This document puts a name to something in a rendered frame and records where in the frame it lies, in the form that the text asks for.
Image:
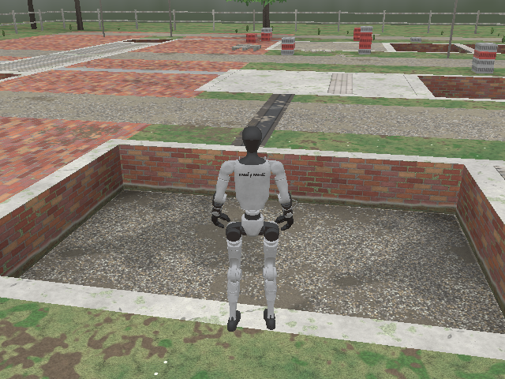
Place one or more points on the robot left upper arm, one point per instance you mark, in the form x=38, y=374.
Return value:
x=223, y=179

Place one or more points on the robot right forearm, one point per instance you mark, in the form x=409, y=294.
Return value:
x=287, y=208

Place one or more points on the robot right thigh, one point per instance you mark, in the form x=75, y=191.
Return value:
x=271, y=239

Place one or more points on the robot right upper arm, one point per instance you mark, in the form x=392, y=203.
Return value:
x=280, y=179

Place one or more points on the robot right hand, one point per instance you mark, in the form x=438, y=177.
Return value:
x=282, y=218

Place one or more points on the robot right shin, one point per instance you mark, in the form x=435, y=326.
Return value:
x=270, y=288

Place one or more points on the robot left hand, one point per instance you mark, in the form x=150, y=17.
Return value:
x=222, y=216

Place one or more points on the robot left forearm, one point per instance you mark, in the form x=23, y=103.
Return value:
x=217, y=207

